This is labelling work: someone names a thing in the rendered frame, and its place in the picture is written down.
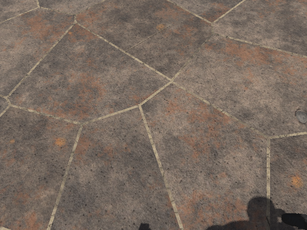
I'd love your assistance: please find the right robot hand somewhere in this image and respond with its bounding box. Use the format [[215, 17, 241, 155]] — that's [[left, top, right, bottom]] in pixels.
[[281, 213, 307, 230]]

